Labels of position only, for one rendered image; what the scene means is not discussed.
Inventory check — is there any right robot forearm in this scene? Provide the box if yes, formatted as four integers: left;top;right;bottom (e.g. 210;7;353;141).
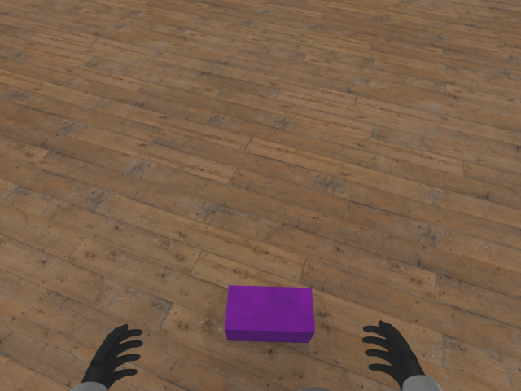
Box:
402;375;443;391

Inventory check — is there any carton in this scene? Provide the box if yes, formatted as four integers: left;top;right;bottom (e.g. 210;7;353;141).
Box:
225;285;315;343

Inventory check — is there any left robot hand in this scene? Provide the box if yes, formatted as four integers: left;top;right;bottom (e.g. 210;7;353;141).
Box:
81;324;143;390

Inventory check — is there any right robot hand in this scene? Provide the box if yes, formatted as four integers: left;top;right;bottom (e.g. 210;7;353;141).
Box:
362;320;425;390

